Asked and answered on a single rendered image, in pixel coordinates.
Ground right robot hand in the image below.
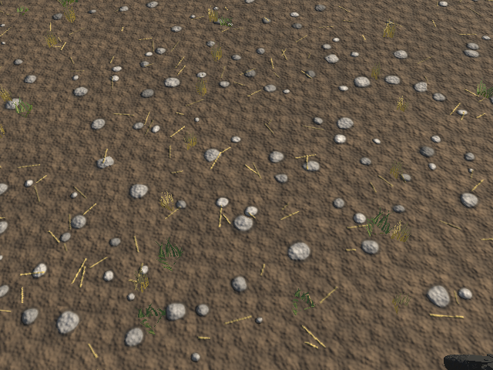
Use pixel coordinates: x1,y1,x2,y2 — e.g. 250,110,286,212
444,354,493,370

